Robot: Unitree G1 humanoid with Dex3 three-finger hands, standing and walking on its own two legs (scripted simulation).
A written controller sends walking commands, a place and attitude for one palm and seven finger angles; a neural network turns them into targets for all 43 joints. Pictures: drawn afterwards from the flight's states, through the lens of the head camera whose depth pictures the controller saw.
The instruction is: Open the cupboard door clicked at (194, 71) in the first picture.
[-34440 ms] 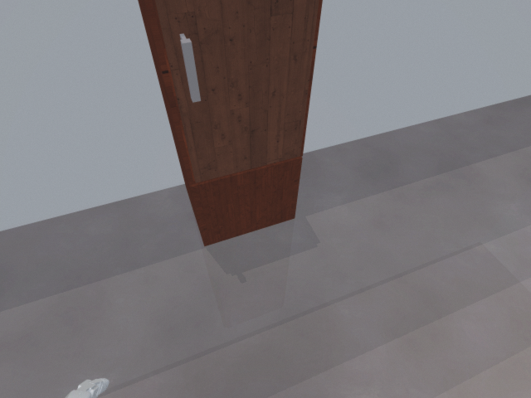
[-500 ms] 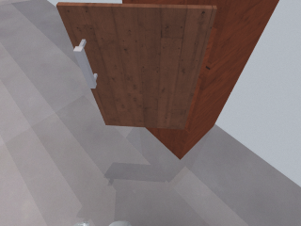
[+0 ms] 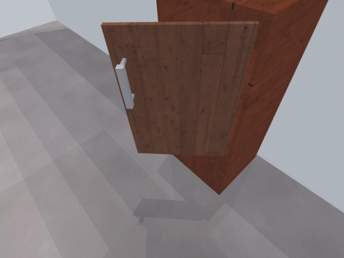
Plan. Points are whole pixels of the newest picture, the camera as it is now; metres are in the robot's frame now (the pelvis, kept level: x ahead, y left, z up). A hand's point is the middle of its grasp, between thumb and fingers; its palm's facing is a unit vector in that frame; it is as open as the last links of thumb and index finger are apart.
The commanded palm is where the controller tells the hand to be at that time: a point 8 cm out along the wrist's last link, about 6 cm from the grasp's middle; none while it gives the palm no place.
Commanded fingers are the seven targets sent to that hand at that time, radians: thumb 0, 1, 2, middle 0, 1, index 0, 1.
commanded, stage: come to a stop and stand still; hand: left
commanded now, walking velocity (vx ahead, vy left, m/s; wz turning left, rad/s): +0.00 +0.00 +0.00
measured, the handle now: (127, 84) +0.58 +0.19 +0.08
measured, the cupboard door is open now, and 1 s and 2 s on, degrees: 42 42 42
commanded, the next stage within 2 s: look again from close up in 0.04 s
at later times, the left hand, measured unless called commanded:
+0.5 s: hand out of the picture +0.07 +0.14 -0.16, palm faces -0.01 -0.97 -0.23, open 7.3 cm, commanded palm none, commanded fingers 0.00 0.90 0.90 -0.20 -0.30 -0.20 -0.30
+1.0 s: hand (119, 208) +0.23 +0.15 +0.00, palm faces +0.13 -0.99 -0.03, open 8.0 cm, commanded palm +0.15 +0.20 -0.04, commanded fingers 0.00 0.53 0.74 -0.23 -0.54 -0.23 -0.54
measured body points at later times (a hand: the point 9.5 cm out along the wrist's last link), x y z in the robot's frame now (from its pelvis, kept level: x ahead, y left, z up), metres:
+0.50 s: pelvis +0.03 -0.04 +0.00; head +0.05 -0.05 +0.45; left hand +0.07 +0.19 -0.14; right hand +0.04 -0.27 -0.16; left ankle -0.01 +0.08 -0.74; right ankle +0.04 -0.15 -0.74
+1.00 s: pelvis +0.01 -0.06 -0.03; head +0.04 -0.06 +0.42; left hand +0.21 +0.20 +0.01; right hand +0.21 -0.31 -0.09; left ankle -0.01 +0.07 -0.74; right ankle +0.04 -0.15 -0.74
